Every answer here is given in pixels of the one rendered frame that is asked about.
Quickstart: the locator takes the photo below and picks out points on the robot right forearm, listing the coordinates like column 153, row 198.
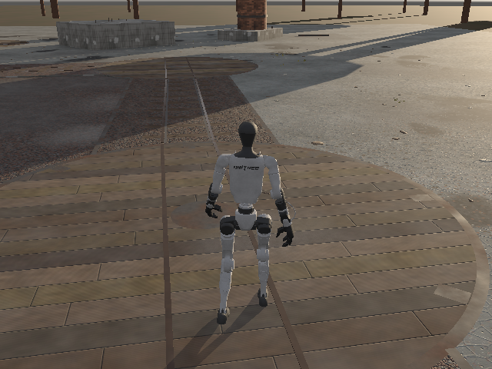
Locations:
column 283, row 210

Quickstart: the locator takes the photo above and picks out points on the robot left thigh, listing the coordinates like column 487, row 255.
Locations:
column 227, row 229

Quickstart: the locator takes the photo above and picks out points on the robot left forearm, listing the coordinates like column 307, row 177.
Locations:
column 212, row 198

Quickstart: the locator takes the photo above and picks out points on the left robot hand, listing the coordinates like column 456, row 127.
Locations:
column 211, row 214

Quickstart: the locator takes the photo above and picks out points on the left robot upper arm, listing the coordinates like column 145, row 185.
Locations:
column 219, row 170

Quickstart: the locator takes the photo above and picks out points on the right robot hand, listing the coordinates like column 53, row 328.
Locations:
column 289, row 236

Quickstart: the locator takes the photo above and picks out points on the right robot foot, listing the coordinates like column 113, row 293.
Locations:
column 263, row 301

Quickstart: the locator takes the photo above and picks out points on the right robot upper arm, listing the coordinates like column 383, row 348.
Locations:
column 274, row 176

